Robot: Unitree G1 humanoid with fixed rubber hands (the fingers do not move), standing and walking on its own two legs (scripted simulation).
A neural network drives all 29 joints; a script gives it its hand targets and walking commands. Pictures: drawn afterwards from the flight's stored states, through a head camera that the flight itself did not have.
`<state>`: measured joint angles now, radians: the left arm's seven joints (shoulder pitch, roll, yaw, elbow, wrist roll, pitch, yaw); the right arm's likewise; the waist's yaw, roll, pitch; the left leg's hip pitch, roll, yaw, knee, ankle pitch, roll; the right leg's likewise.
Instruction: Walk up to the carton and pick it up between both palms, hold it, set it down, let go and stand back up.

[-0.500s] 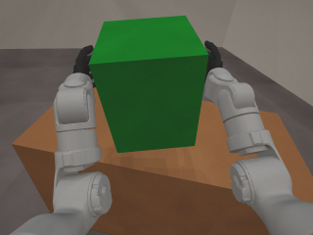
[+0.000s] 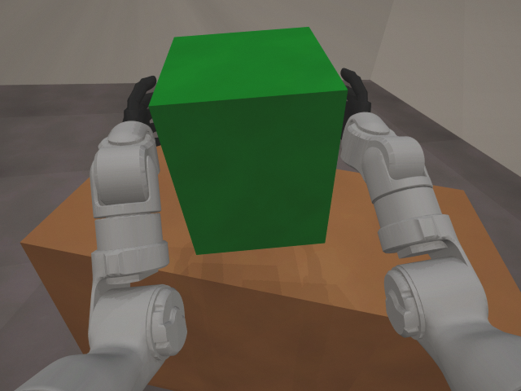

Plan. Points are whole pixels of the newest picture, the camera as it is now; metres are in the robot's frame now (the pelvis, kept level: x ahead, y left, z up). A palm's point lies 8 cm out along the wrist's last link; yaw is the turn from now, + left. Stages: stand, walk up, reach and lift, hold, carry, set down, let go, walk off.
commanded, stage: hold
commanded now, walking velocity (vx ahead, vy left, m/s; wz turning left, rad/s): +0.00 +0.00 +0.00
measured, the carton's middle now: (251, 142) +0.39 +0.01 +0.24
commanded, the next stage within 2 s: none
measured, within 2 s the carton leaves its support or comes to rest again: neither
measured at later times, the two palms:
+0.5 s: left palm (138, 132) +0.35 +0.16 +0.27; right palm (353, 122) +0.36 -0.13 +0.29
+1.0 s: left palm (138, 133) +0.35 +0.16 +0.27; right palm (354, 124) +0.36 -0.13 +0.28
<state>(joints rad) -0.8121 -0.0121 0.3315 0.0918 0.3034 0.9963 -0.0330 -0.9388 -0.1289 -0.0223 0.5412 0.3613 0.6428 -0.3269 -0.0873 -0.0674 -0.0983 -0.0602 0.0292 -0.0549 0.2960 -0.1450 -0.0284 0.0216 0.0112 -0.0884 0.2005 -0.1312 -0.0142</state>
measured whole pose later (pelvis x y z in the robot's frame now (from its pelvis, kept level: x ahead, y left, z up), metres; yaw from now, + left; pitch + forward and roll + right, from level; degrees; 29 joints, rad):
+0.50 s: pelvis +0.00 +0.00 +0.00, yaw +0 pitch -5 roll -1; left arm -0.82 -0.01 0.33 0.09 0.30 0.99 -0.03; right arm -0.94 -0.13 -0.03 0.53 0.36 0.65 -0.33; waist -0.09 -0.07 -0.10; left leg -0.07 0.03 -0.06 0.30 -0.14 -0.03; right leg 0.01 0.01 -0.09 0.20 -0.13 -0.01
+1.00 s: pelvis +0.00 +0.00 +0.00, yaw +0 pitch -5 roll -1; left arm -0.81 0.00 0.32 0.09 0.29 0.99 -0.03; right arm -0.93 -0.13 -0.02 0.53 0.36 0.64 -0.33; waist -0.09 -0.07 -0.10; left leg -0.07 0.03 -0.06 0.30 -0.14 -0.03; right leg 0.01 0.01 -0.09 0.20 -0.13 -0.02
